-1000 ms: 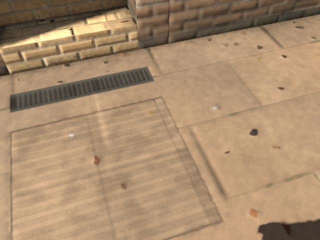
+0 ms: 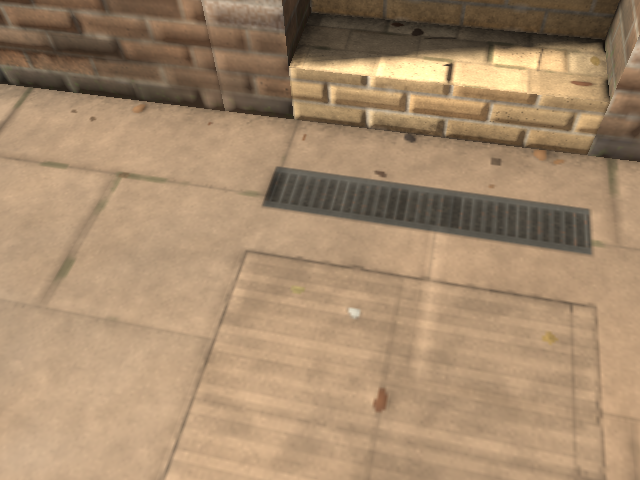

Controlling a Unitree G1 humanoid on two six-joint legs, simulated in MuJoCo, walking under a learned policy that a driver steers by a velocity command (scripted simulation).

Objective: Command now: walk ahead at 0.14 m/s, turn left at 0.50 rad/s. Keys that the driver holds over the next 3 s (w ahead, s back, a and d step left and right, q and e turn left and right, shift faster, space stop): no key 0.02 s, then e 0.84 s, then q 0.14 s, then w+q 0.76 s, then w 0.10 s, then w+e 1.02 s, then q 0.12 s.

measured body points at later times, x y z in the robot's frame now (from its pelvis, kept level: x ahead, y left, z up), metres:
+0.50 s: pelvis +0.05 +0.01 -0.01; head +0.07 +0.01 +0.44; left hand +0.16 +0.27 -0.14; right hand +0.15 -0.25 -0.13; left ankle +0.11 +0.12 -0.74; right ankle +0.02 -0.08 -0.71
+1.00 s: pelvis +0.04 -0.01 +0.00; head +0.06 -0.03 +0.45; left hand +0.23 +0.20 -0.11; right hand +0.04 -0.30 -0.13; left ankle +0.10 +0.11 -0.71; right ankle +0.02 -0.08 -0.74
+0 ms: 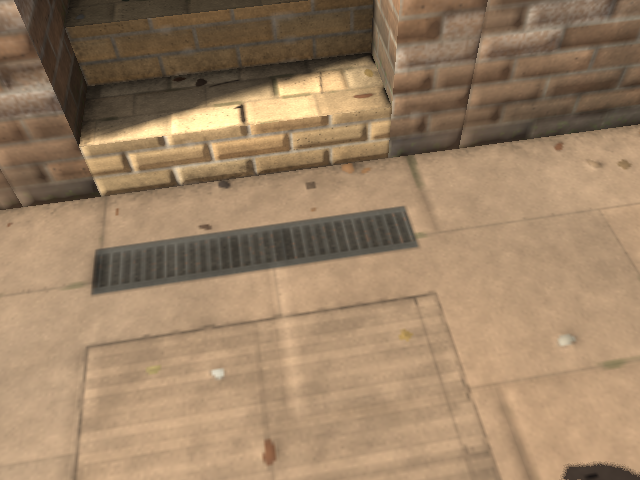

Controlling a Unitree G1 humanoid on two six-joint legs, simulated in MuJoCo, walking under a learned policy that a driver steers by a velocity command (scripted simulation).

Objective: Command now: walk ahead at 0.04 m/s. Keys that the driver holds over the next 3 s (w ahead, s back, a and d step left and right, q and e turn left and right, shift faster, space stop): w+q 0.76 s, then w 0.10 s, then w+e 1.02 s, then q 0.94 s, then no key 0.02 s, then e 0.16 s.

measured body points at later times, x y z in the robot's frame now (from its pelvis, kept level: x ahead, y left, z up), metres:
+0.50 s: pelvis +0.14 +0.00 -0.01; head +0.16 +0.01 +0.44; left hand +0.30 +0.28 -0.09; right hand +0.15 -0.28 -0.14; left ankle -0.01 +0.11 -0.74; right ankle +0.25 -0.09 -0.74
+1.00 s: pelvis +0.37 +0.08 -0.02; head +0.41 +0.11 +0.43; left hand +0.19 +0.26 -0.15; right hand +0.69 +0.01 -0.10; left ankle +0.44 +0.20 -0.74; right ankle +0.26 -0.09 -0.74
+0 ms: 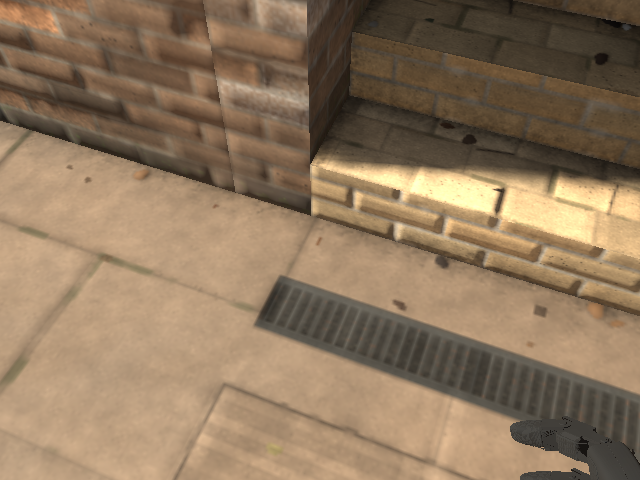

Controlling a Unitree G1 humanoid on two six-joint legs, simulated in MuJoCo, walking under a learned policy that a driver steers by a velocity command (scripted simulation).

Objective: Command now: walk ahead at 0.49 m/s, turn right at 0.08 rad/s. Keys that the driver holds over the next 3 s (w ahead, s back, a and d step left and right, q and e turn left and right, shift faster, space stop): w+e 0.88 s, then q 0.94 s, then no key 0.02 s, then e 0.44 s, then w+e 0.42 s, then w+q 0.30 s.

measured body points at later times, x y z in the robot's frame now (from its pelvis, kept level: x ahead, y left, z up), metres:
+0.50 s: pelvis +0.27 -0.01 +0.00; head +0.30 -0.03 +0.45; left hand +0.50 +0.16 -0.11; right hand +0.18 -0.25 -0.14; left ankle +0.12 +0.08 -0.72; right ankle +0.39 -0.12 -0.71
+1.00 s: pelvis +0.55 -0.10 +0.01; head +0.58 -0.14 +0.46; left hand +0.65 +0.16 -0.11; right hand +0.63 -0.40 -0.09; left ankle +0.76 -0.08 -0.70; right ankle +0.39 -0.11 -0.72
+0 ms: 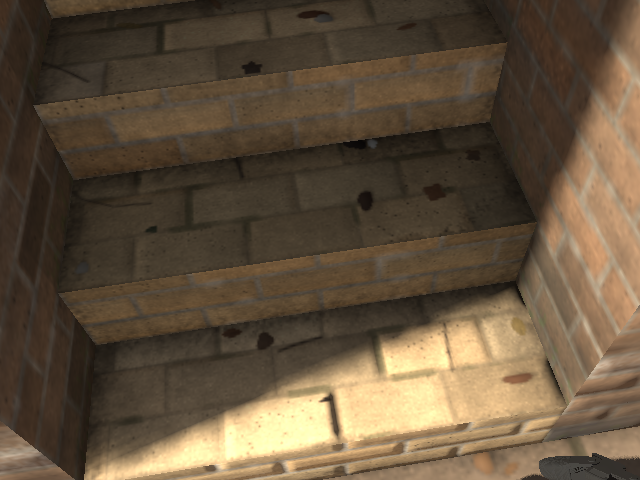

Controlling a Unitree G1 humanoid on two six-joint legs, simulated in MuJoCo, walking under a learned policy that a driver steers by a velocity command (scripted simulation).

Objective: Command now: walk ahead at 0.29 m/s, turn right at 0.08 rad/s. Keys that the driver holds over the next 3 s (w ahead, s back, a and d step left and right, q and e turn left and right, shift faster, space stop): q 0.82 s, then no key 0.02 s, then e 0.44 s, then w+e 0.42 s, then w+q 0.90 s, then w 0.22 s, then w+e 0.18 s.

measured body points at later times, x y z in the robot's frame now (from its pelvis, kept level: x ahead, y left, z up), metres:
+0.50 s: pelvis +0.09 +0.00 +0.00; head +0.12 +0.01 +0.45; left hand +0.15 +0.28 -0.13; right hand +0.20 -0.25 -0.14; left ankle +0.17 +0.11 -0.74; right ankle +0.12 -0.10 -0.73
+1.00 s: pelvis +0.07 -0.01 +0.00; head +0.07 +0.01 +0.45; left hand +0.02 +0.26 -0.13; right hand +0.31 -0.16 -0.11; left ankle +0.01 +0.07 -0.74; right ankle +0.12 -0.10 -0.73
